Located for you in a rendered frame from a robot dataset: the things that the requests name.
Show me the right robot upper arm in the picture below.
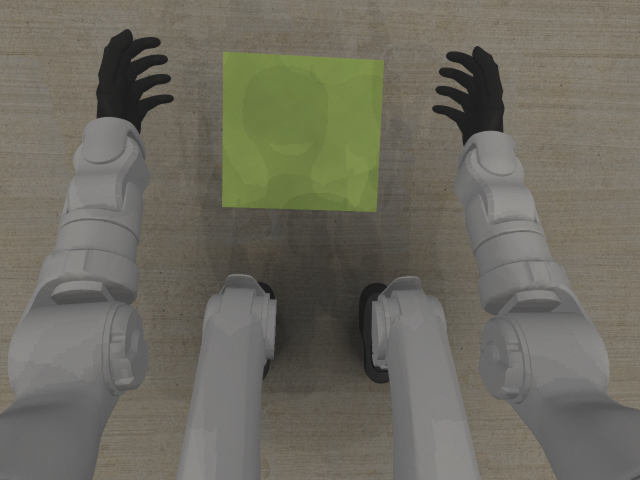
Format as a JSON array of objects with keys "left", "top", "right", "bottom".
[{"left": 478, "top": 312, "right": 640, "bottom": 480}]

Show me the robot foot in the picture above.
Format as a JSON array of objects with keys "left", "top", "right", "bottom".
[
  {"left": 257, "top": 282, "right": 275, "bottom": 380},
  {"left": 359, "top": 283, "right": 389, "bottom": 384}
]

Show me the left robot hand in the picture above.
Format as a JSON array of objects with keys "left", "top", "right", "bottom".
[{"left": 96, "top": 29, "right": 174, "bottom": 134}]

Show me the carton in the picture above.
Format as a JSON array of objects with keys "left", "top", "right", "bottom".
[{"left": 222, "top": 52, "right": 384, "bottom": 212}]

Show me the robot left forearm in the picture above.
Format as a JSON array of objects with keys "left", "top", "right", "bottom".
[{"left": 7, "top": 117, "right": 150, "bottom": 394}]

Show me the robot left foot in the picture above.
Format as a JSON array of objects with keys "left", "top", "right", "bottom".
[{"left": 257, "top": 282, "right": 275, "bottom": 380}]

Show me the left robot upper arm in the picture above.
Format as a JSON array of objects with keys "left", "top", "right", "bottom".
[{"left": 0, "top": 301, "right": 149, "bottom": 480}]

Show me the robot right foot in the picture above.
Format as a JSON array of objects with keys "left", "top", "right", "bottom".
[{"left": 359, "top": 283, "right": 389, "bottom": 384}]

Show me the right robot hand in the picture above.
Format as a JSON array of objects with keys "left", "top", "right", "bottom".
[{"left": 432, "top": 46, "right": 505, "bottom": 146}]

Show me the robot right forearm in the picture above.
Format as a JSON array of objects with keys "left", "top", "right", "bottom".
[{"left": 454, "top": 131, "right": 610, "bottom": 386}]

